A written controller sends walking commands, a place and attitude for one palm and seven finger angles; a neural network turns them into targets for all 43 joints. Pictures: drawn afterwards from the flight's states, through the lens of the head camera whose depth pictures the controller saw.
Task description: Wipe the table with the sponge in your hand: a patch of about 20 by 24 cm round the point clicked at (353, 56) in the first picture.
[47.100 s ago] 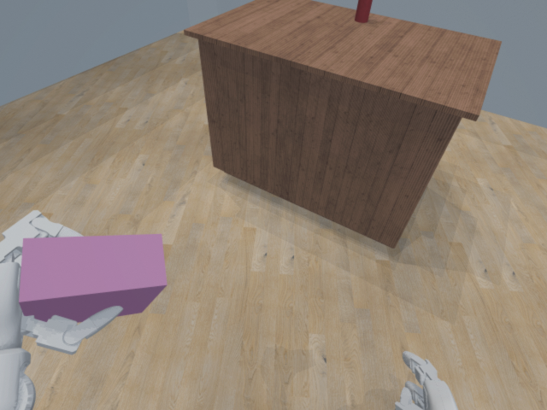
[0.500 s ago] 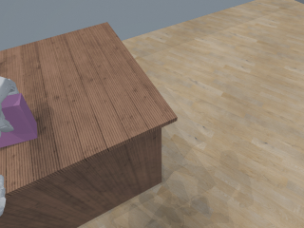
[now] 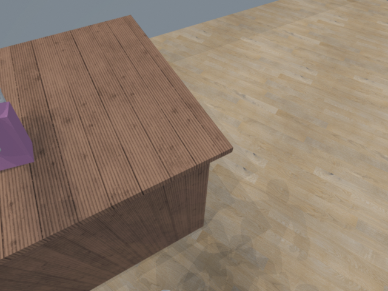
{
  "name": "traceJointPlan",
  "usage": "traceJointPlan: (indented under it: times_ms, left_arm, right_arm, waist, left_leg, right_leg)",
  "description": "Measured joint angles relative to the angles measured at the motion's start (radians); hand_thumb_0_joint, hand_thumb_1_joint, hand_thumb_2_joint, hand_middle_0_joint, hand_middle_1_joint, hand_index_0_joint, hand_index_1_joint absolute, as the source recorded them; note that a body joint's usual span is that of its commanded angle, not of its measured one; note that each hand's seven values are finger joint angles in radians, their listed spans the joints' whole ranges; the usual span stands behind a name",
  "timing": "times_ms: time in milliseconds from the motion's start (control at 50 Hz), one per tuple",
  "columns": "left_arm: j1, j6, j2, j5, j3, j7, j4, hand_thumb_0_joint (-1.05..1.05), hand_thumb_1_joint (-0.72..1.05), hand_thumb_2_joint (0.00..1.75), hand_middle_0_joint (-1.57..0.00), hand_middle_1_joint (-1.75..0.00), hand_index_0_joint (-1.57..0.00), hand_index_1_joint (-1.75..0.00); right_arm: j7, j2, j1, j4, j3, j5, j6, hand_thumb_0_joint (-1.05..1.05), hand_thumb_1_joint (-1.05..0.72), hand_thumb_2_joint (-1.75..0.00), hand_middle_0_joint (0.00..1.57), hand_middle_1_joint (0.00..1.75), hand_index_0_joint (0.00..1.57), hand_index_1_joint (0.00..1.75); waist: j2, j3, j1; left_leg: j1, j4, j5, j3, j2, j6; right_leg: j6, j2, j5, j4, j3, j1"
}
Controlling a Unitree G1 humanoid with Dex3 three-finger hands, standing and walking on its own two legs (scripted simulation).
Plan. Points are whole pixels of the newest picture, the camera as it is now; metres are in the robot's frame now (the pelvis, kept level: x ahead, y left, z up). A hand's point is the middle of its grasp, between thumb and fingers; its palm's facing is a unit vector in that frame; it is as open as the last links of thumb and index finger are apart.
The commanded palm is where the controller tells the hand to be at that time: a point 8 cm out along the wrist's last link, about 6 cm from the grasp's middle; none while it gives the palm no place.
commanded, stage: slide back across to the first lane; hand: left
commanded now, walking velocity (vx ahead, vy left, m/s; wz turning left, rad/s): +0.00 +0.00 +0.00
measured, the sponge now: out of the picture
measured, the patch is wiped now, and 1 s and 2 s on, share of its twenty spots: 1.00 1.00 1.00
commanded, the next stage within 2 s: wipe back along the first lane in 0.70 s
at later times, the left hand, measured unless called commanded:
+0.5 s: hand out of the picture +0.43 +0.45 +0.12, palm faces -0.07 -0.05 -1.00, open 9.9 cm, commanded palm +0.40 +0.46 +0.17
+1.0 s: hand out of the picture +0.39 +0.49 +0.13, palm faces -0.04 -0.01 -1.00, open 9.9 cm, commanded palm +0.35 +0.47 +0.16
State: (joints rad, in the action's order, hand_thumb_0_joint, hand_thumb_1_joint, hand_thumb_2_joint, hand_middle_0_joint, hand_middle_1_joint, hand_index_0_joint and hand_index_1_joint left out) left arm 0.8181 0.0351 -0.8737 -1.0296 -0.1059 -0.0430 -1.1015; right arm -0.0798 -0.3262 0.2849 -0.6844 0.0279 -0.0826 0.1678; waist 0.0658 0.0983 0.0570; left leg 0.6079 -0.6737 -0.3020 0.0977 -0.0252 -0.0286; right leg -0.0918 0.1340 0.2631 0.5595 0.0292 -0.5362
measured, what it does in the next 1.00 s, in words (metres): shifts its weight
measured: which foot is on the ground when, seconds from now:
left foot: down 0.00-1.00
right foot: down 0.00-1.00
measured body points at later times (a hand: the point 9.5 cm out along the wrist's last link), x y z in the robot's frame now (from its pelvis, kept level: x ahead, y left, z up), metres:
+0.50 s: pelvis +0.03 +0.06 +0.01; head +0.08 +0.06 +0.46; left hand +0.43 +0.45 +0.18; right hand +0.11 -0.22 -0.12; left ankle +0.01 +0.11 -0.72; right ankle +0.00 -0.06 -0.72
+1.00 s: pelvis +0.04 +0.08 +0.01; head +0.08 +0.08 +0.46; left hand +0.39 +0.48 +0.18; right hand +0.15 -0.19 -0.11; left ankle +0.01 +0.11 -0.72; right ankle +0.00 -0.06 -0.72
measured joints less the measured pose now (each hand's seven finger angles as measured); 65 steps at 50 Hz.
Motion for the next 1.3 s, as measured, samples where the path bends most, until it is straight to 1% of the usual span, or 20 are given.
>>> traceJointPlan:
  times_ms: [60, 120, 260, 300, 400, 500, 680, 800, 840, 1020, 1060, 1160, 1220, 1300]
  left_arm:
    - [0.007, 0.008, -0.003, -0.006, 0.000, 0.002, -0.002, 0.01, -0.58, 1.08, -0.81, -1.31, -0.83, -1.34]
    - [-0.001, 0.015, 0.003, -0.004, -0.002, 0.003, 0.007, 0.01, -0.58, 1.08, -0.81, -1.31, -0.84, -1.34]
    - [-0.061, 0.043, 0.034, 0.010, -0.053, 0.034, 0.049, 0.01, -0.58, 1.08, -0.81, -1.31, -0.83, -1.34]
    - [-0.074, 0.039, 0.046, 0.011, -0.061, 0.048, 0.063, 0.01, -0.58, 1.08, -0.81, -1.32, -0.83, -1.35]
    - [-0.095, 0.009, 0.074, 0.011, -0.052, 0.075, 0.094, 0.01, -0.56, 1.08, -0.79, -1.34, -0.81, -1.36]
    - [-0.100, -0.015, 0.088, 0.023, -0.048, 0.057, 0.111, 0.01, -0.55, 1.07, -0.78, -1.35, -0.80, -1.38]
    - [-0.152, -0.002, 0.092, 0.020, -0.069, 0.038, 0.195, 0.01, -0.54, 1.07, -0.76, -1.36, -0.78, -1.40]
    - [-0.233, -0.005, 0.087, 0.051, -0.101, 0.040, 0.277, 0.00, -0.52, 1.06, -0.75, -1.36, -0.77, -1.41]
    - [-0.252, -0.015, 0.085, 0.061, -0.105, 0.036, 0.301, 0.00, -0.52, 1.06, -0.75, -1.37, -0.76, -1.42]
    - [-0.347, -0.080, 0.105, 0.089, -0.059, 0.024, 0.459, -0.01, -0.49, 1.05, -0.72, -1.38, -0.73, -1.44]
    - [-0.377, -0.087, 0.113, 0.097, -0.050, 0.019, 0.498, -0.01, -0.49, 1.05, -0.72, -1.39, -0.73, -1.44]
    - [-0.443, -0.100, 0.135, 0.131, -0.052, 0.019, 0.560, -0.01, -0.49, 1.05, -0.72, -1.39, -0.73, -1.44]
    - [-0.433, -0.121, 0.152, 0.128, -0.038, 0.025, 0.561, -0.01, -0.48, 1.05, -0.71, -1.39, -0.73, -1.45]
    - [-0.412, -0.141, 0.164, 0.107, -0.018, 0.034, 0.552, -0.01, -0.48, 1.04, -0.71, -1.40, -0.72, -1.45]
  right_arm:
    - [0.000, 0.004, 0.009, 0.003, -0.001, 0.002, 0.003, 0.01, -0.91, -0.90, 0.20, 0.30, 0.20, 0.30]
    - [0.002, 0.008, 0.022, 0.004, -0.006, 0.003, 0.010, 0.01, -0.91, -0.90, 0.20, 0.30, 0.20, 0.30]
    - [0.010, 0.016, 0.040, -0.004, -0.014, 0.005, 0.033, 0.01, -0.91, -0.90, 0.20, 0.30, 0.20, 0.30]
    - [0.014, 0.018, 0.039, -0.007, -0.016, 0.005, 0.038, 0.01, -0.91, -0.90, 0.20, 0.30, 0.20, 0.30]
    - [0.022, 0.023, 0.016, -0.010, -0.017, 0.005, 0.047, 0.01, -0.91, -0.90, 0.20, 0.30, 0.20, 0.30]
    - [0.026, 0.029, -0.020, -0.001, -0.013, 0.007, 0.051, 0.01, -0.91, -0.90, 0.20, 0.30, 0.20, 0.30]
    - [0.042, 0.030, -0.064, 0.026, -0.012, 0.022, 0.057, 0.01, -0.91, -0.90, 0.20, 0.30, 0.20, 0.30]
    - [0.057, 0.031, -0.069, 0.029, -0.016, 0.030, 0.062, 0.01, -0.91, -0.90, 0.20, 0.30, 0.20, 0.30]
    - [0.060, 0.031, -0.068, 0.028, -0.016, 0.030, 0.065, 0.01, -0.91, -0.90, 0.20, 0.30, 0.20, 0.30]
    - [0.074, 0.022, -0.061, 0.024, -0.028, 0.028, 0.064, 0.01, -0.91, -0.90, 0.20, 0.30, 0.20, 0.30]
    - [0.076, 0.020, -0.064, 0.026, -0.030, 0.029, 0.061, 0.01, -0.91, -0.90, 0.20, 0.30, 0.20, 0.30]
    - [0.078, 0.022, -0.076, 0.029, -0.025, 0.030, 0.057, 0.01, -0.91, -0.90, 0.20, 0.30, 0.20, 0.30]
    - [0.075, 0.026, -0.083, 0.028, -0.019, 0.029, 0.056, 0.01, -0.91, -0.90, 0.20, 0.30, 0.20, 0.30]
    - [0.070, 0.033, -0.097, 0.027, -0.010, 0.029, 0.049, 0.01, -0.91, -0.90, 0.20, 0.30, 0.20, 0.30]
  waist:
    - [0.000, 0.003, 0.002]
    - [0.000, 0.009, -0.001]
    - [-0.002, 0.021, -0.013]
    - [-0.003, 0.023, -0.018]
    - [-0.005, 0.016, -0.028]
    - [-0.012, 0.006, -0.034]
    - [-0.009, -0.002, -0.053]
    - [-0.006, -0.003, -0.064]
    - [-0.007, -0.005, -0.068]
    - [0.000, -0.017, -0.075]
    - [0.005, -0.020, -0.077]
    - [0.011, -0.020, -0.087]
    - [0.008, -0.024, -0.096]
    - [0.002, -0.031, -0.102]
  left_leg:
    - [0.003, 0.002, 0.000, -0.005, -0.003, 0.002]
    - [-0.002, 0.008, -0.002, -0.012, -0.007, -0.004]
    - [-0.046, 0.033, -0.007, -0.030, -0.021, -0.029]
    - [-0.063, 0.041, -0.007, -0.033, -0.026, -0.035]
    - [-0.108, 0.067, -0.004, -0.038, -0.041, -0.051]
    - [-0.146, 0.095, 0.003, -0.041, -0.055, -0.064]
    - [-0.169, 0.124, 0.010, -0.044, -0.071, -0.080]
    - [-0.183, 0.135, 0.011, -0.045, -0.075, -0.086]
    - [-0.189, 0.137, 0.011, -0.044, -0.077, -0.087]
    - [-0.214, 0.144, 0.020, -0.025, -0.088, -0.090]
    - [-0.224, 0.148, 0.023, -0.024, -0.089, -0.090]
    - [-0.243, 0.154, 0.028, -0.031, -0.089, -0.091]
    - [-0.247, 0.155, 0.032, -0.027, -0.091, -0.088]
    - [-0.245, 0.154, 0.039, -0.024, -0.090, -0.083]
  right_leg:
    - [0.008, -0.003, 0.000, -0.005, -0.005, -0.001]
    - [0.017, -0.008, 0.000, -0.013, -0.013, 0.004]
    - [0.039, -0.023, 0.004, -0.040, -0.034, 0.049]
    - [0.044, -0.029, 0.006, -0.048, -0.037, 0.065]
    - [0.059, -0.045, 0.006, -0.073, -0.044, 0.111]
    - [0.071, -0.060, 0.004, -0.098, -0.049, 0.149]
    - [0.075, -0.077, 0.002, -0.123, -0.053, 0.173]
    - [0.081, -0.082, -0.002, -0.138, -0.055, 0.189]
    - [0.084, -0.083, -0.001, -0.142, -0.053, 0.196]
    - [0.076, -0.093, -0.002, -0.148, -0.033, 0.226]
    - [0.075, -0.094, -0.003, -0.150, -0.033, 0.235]
    - [0.082, -0.096, -0.006, -0.151, -0.039, 0.250]
    - [0.078, -0.097, -0.004, -0.143, -0.035, 0.252]
    - [0.072, -0.096, -0.005, -0.135, -0.031, 0.247]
